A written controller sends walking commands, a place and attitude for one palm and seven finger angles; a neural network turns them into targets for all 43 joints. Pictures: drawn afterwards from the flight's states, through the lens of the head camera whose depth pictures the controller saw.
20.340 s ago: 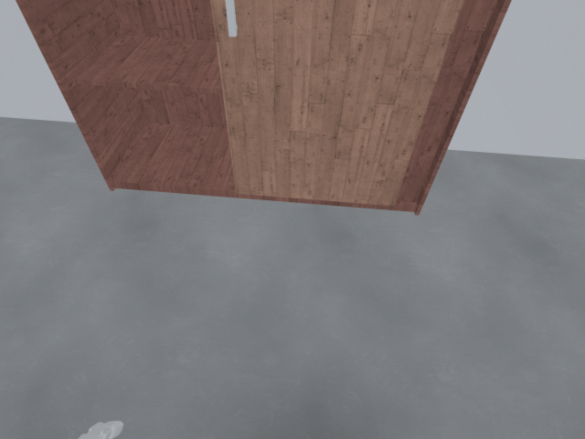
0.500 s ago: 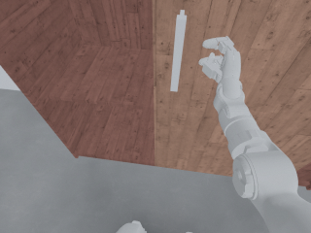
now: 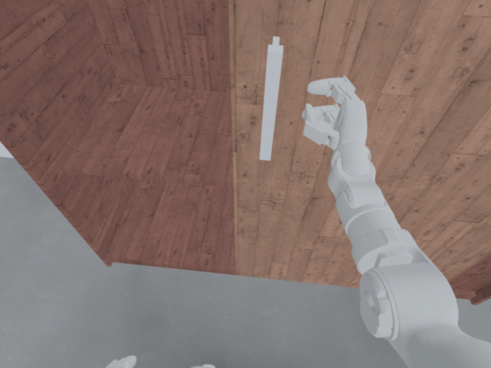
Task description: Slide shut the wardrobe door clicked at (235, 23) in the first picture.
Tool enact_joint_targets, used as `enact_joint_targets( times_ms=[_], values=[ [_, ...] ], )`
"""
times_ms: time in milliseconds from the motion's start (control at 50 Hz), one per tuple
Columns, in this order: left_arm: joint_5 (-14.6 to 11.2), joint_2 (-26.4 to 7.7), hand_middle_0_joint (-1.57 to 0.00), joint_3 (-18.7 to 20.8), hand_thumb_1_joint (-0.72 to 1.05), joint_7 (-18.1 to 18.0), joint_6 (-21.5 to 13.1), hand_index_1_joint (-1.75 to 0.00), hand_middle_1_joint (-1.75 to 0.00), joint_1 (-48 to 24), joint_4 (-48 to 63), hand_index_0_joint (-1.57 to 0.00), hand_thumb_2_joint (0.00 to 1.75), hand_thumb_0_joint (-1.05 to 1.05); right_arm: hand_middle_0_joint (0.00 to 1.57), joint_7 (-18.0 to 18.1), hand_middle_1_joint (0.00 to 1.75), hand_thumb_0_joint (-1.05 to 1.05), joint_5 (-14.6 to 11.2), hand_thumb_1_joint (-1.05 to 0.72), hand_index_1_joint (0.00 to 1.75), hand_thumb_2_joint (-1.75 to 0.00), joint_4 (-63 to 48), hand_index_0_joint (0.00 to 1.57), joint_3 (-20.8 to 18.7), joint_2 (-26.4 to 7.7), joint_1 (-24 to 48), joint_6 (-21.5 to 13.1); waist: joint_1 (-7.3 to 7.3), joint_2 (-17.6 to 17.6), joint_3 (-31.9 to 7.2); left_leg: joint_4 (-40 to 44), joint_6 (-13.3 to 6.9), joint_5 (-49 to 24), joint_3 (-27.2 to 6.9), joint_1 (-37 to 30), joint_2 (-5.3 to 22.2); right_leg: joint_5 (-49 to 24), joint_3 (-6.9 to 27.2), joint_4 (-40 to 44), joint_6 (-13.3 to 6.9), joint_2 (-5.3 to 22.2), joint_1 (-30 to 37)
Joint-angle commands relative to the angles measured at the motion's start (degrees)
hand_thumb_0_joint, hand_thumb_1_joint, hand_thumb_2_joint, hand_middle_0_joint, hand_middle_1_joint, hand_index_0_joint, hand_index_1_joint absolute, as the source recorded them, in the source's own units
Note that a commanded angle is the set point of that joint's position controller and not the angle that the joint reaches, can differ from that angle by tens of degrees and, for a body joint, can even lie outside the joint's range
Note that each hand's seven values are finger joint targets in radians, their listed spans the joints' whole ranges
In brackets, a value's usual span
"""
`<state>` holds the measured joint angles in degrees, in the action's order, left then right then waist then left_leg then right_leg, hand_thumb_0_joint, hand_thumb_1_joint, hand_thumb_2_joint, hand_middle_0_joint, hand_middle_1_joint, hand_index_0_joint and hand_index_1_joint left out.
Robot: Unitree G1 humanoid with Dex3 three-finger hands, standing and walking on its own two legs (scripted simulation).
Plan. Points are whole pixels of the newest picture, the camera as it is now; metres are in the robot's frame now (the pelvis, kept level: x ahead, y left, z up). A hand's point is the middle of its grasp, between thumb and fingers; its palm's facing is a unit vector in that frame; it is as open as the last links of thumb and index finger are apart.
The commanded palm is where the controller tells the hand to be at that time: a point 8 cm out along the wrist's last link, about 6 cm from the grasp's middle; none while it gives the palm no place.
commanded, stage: move the hooked fingers beside the handle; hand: right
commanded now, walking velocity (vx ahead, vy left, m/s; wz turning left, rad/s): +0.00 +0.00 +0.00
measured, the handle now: (270, 104) +0.51 +0.03 +0.16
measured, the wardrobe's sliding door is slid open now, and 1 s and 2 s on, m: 0.54 0.54 0.56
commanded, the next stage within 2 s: none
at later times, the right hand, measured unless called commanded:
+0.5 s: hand (313, 122) +0.47 -0.05 +0.16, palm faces -0.03 +1.00 +0.00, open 13.4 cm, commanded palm +0.45 -0.11 +0.14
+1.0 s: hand (317, 123) +0.47 -0.05 +0.16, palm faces -0.06 +1.00 +0.01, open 13.6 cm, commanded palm +0.45 -0.14 +0.14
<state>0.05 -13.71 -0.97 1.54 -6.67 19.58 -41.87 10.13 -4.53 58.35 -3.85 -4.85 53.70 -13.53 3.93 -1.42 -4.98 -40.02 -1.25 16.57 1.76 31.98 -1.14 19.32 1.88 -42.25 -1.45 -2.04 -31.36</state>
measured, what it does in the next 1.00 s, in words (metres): stands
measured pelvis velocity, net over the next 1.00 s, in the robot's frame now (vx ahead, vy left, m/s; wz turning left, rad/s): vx -0.02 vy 0.00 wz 0.05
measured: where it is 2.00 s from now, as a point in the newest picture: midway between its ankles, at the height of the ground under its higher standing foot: outside the picture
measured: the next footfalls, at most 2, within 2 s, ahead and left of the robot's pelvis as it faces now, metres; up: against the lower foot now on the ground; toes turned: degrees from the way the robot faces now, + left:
none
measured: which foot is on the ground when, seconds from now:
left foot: down 0.00-1.00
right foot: down 0.00-1.00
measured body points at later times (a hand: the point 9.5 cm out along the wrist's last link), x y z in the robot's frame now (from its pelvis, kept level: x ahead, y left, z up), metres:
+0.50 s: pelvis -0.01 +0.01 +0.00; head +0.03 +0.01 +0.45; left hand +0.05 +0.26 -0.12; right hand +0.47 -0.10 +0.17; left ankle +0.03 +0.11 -0.71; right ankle +0.02 -0.10 -0.71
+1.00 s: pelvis -0.02 +0.00 +0.00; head +0.02 +0.00 +0.45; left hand +0.01 +0.26 -0.12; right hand +0.47 -0.11 +0.16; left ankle +0.03 +0.11 -0.71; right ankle +0.02 -0.10 -0.71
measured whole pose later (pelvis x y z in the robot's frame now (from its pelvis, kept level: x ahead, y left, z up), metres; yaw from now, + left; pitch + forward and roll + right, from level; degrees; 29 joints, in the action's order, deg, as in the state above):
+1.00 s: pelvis -0.02 +0.00 +0.00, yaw +3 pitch +9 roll +1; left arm -0.3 -15.0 -1.5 -0.1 -4.9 21.0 -39.3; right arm 1.9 -2.1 62.7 -14.7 -11.7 54.8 -15.1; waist 7.8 -1.7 -4.8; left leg -39.8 -1.0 14.0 -0.8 34.5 -2.6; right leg 18.1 -0.7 -42.5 -1.6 -0.7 -33.1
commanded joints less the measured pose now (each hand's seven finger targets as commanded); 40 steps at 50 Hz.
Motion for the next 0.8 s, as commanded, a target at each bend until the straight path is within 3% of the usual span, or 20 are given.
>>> enact_joint_targets(
  times_ms=[0, 40, 100, 140, 160, 220, 240, 260, 280, 340, 400, 440, 480, 500, 540, 580, 640, 680, 780],
  values=[
    [-0.2, -7.5, -0.20, 2.5, 0.90, -1.2, -1.9, -0.30, -0.30, 2.9, 4.9, -0.20, 0.90, 0.00, 0.37, -1.6, 1.30, 0.00, 0.1, -0.17, 1.30, -0.59, -7.9, 0.37, -0.5, -4.6, 27.5, -0.9, 4.40, 5.7, -11.7, 7.6, -0.4, -3.1, -0.7, -5.3, -1.6, -1.6, 0.0, 6.9, 0.4, -0.2, 6.2],
    [-0.3, -7.6, -0.20, 2.6, 0.90, -1.2, -1.8, -0.30, -0.30, 2.5, 5.2, -0.20, 0.90, 0.00, 0.36, -1.9, 1.28, 0.00, 0.3, -0.06, 1.28, -0.54, -8.1, 0.36, -1.3, -5.6, 26.4, -1.1, 3.50, 5.1, -12.8, 7.5, -0.5, -3.9, -0.7, -6.0, -1.6, -2.6, -0.2, 6.8, 0.4, -0.3, 6.9],
    [-0.3, -7.3, -0.20, 2.5, 0.90, -1.3, -1.9, -0.30, -0.30, 2.4, 5.4, -0.20, 0.90, 0.00, 0.34, -2.4, 1.26, 0.00, -0.2, 0.11, 1.26, -0.47, -8.7, 0.34, -1.2, -5.4, 26.8, -1.3, 4.00, 5.4, -12.5, 7.8, -0.3, -3.8, -1.0, -6.3, -1.5, -2.0, -0.3, 6.9, 0.3, -0.3, 6.5],
    [-0.4, -7.6, -0.20, 2.5, 0.90, -1.4, -1.8, -0.30, -0.30, 2.2, 5.7, -0.20, 0.90, 0.00, 0.33, -2.6, 1.24, 0.00, 0.2, 0.22, 1.24, -0.42, -7.3, 0.33, -2.9, -7.8, 24.7, -1.3, 2.74, 5.6, -12.6, 7.9, -0.4, -3.5, -1.2, -7.2, -1.5, -2.1, -0.4, 7.1, 0.3, -0.4, 5.6],
    [-0.5, -7.5, -0.20, 2.4, 0.90, -1.4, -1.7, -0.30, -0.30, 2.1, 5.8, -0.20, 0.90, 0.00, 0.32, -2.7, 1.23, 0.00, 0.0, 0.28, 1.23, -0.40, -8.1, 0.32, -2.2, -7.1, 26.0, -1.3, 3.72, 5.1, -12.4, 8.0, -0.3, -3.3, -1.1, -6.7, -1.5, -1.7, -0.5, 7.1, 0.2, -0.3, 5.9],
    [-0.5, -7.5, -0.20, 2.3, 0.90, -1.5, -1.7, -0.30, -0.30, 2.2, 5.8, -0.20, 0.90, 0.00, 0.31, -2.9, 1.21, 0.00, 0.1, 0.44, 1.21, -0.32, -7.0, 0.31, -2.8, -7.8, 26.2, -1.4, 3.71, 5.4, -11.5, 8.5, -0.1, -1.6, -1.5, -6.3, -1.3, 0.0, -0.6, 7.2, 0.2, -0.3, 4.8],
    [-0.4, -7.8, -0.20, 2.4, 0.90, -1.6, -1.6, -0.30, -0.30, 2.4, 5.8, -0.20, 0.90, 0.00, 0.30, -2.7, 1.20, 0.00, 0.5, 0.50, 1.20, -0.30, -6.7, 0.30, -3.9, -9.6, 26.6, -1.5, 3.35, 5.6, -12.0, 8.5, -0.2, -1.5, -1.7, -6.7, -1.3, -0.2, -0.4, 7.2, 0.1, -0.5, 4.6],
    [-0.4, -7.6, -0.20, 2.3, 0.90, -1.6, -1.7, -0.30, -0.30, 2.3, 5.8, -0.20, 0.90, 0.00, 0.30, -2.7, 1.20, 0.00, 0.2, 0.50, 1.20, -0.30, -6.8, 0.30, -3.5, -9.1, 27.4, -1.5, 3.93, 4.9, -11.8, 8.8, 0.0, -0.8, -1.9, -6.5, -1.2, 0.6, -0.7, 7.2, 0.1, -0.5, 4.5],
    [-0.3, -7.7, -0.20, 2.4, 0.90, -1.7, -1.6, -0.30, -0.30, 2.5, 5.8, -0.20, 0.90, 0.00, 0.30, -2.9, 1.20, 0.00, 0.1, 0.50, 1.20, -0.30, -6.7, 0.30, -4.3, -10.0, 27.2, -1.6, 3.78, 6.6, -12.5, 8.9, 0.1, -0.4, -2.0, -7.1, -1.2, 0.9, -0.7, 7.1, 0.0, -0.4, 4.0],
    [-0.4, -8.0, -0.20, 2.4, 0.90, -1.9, -1.3, -0.30, -0.30, 2.5, 5.8, -0.20, 0.90, 0.00, 0.30, -3.2, 1.20, 0.00, 0.3, 0.50, 1.20, -0.30, -5.7, 0.30, -7.0, -13.7, 26.7, -1.7, 3.00, 6.8, -12.9, 9.3, 0.1, -0.5, -2.9, -8.8, -0.9, 0.5, -1.0, 7.0, -0.1, -0.6, 2.6],
    [-0.5, -7.7, -0.20, 2.2, 0.90, -1.8, -1.4, -0.30, -0.30, 2.3, 6.1, -0.20, 0.90, 0.00, 0.30, -3.9, 1.20, 0.00, -0.2, 0.50, 1.20, -0.30, -5.2, 0.30, -6.0, -12.2, 26.5, -1.8, 3.58, 5.8, -11.5, 9.8, 0.2, 1.4, -3.0, -7.7, -0.9, 2.2, -1.2, 7.1, -0.1, -0.5, 2.2],
    [-0.4, -8.2, -0.20, 2.3, 0.90, -1.9, -1.2, -0.30, -0.30, 2.6, 6.0, -0.20, 0.90, 0.00, 0.30, -3.7, 1.20, 0.00, 0.3, 0.50, 1.20, -0.30, -4.6, 0.30, -8.4, -15.6, 26.4, -2.2, 2.84, 6.7, -12.0, 9.8, 0.2, 2.3, -3.4, -8.6, -0.7, 2.5, -1.1, 7.1, -0.1, -0.5, 1.2],
    [-0.5, -8.0, -0.20, 2.3, 0.90, -1.9, -1.3, -0.30, -0.30, 2.5, 6.5, -0.20, 0.90, 0.00, 0.30, -3.8, 1.20, 0.00, 0.2, 0.50, 1.20, -0.30, -6.0, 0.30, -8.4, -15.8, 26.9, -2.6, 2.93, 5.0, -13.3, 9.5, 0.2, 2.1, -3.4, -9.0, -0.7, 2.6, -1.3, 7.2, -0.1, -0.5, 1.4],
    [-0.4, -8.0, -0.20, 2.3, 0.90, -1.9, -1.3, -0.30, -0.30, 2.6, 6.5, -0.20, 0.90, 0.00, 0.30, -3.9, 1.20, 0.00, 0.1, 0.50, 1.20, -0.30, -5.0, 0.30, -8.4, -15.6, 26.0, -2.6, 3.03, 6.2, -12.7, 9.6, 0.2, 2.3, -3.4, -8.9, -0.8, 2.8, -1.3, 7.2, -0.1, -0.4, 1.2],
    [-0.5, -8.5, -0.20, 2.3, 0.90, -1.9, -1.0, -0.30, -0.30, 2.6, 6.3, -0.20, 0.90, 0.00, 0.30, -3.8, 1.20, 0.00, 0.4, 0.50, 1.20, -0.30, -3.1, 0.30, -11.0, -18.8, 24.5, -2.5, 2.43, 7.0, -11.4, 10.2, 0.3, 4.8, -4.0, -8.5, -0.6, 4.1, -1.4, 7.2, -0.1, -0.2, -0.5],
    [-0.4, -8.5, -0.20, 2.3, 0.90, -1.9, -1.2, -0.30, -0.30, 2.6, 6.7, -0.20, 0.90, 0.00, 0.30, -4.0, 1.20, 0.00, 0.3, 0.50, 1.20, -0.30, -4.9, 0.30, -10.3, -18.5, 26.5, -2.8, 3.01, 6.3, -12.1, 10.3, 0.4, 5.7, -4.3, -8.7, -0.4, 5.0, -1.5, 7.2, -0.2, -0.2, -0.7],
    [-0.5, -8.9, -0.20, 2.4, 0.90, -2.1, -0.9, -0.30, -0.30, 2.8, 6.8, -0.20, 0.90, 0.00, 0.30, -3.8, 1.20, 0.00, 1.0, 0.50, 1.20, -0.30, -3.3, 0.30, -12.6, -21.4, 25.0, -2.7, 2.39, 6.9, -11.8, 10.2, 0.3, 6.6, -4.2, -8.6, -0.5, 5.3, -1.5, 7.3, -0.2, -0.1, -1.4],
    [-0.4, -8.7, -0.20, 2.2, 0.90, -2.1, -1.0, -0.30, -0.30, 3.0, 7.0, -0.20, 0.90, 0.00, 0.30, -4.1, 1.20, 0.00, 0.8, 0.50, 1.20, -0.30, -4.2, 0.30, -11.0, -19.9, 26.6, -2.9, 3.16, 5.4, -11.1, 9.9, 0.4, 6.9, -3.8, -7.4, -0.6, 6.4, -1.4, 7.5, -0.2, 0.0, -1.2],
    [-0.3, -9.1, -0.20, 2.3, 0.90, -2.3, -0.8, -0.30, -0.30, 3.4, 7.2, -0.20, 0.90, 0.00, 0.30, -4.0, 1.20, 0.00, 1.0, 0.50, 1.20, -0.30, -3.3, 0.30, -13.6, -23.0, 26.3, -2.5, 2.88, 6.3, -12.1, 9.6, 0.4, 6.7, -4.2, -8.1, -0.5, 6.0, -1.5, 7.1, -0.3, 0.1, -2.1]
  ],
)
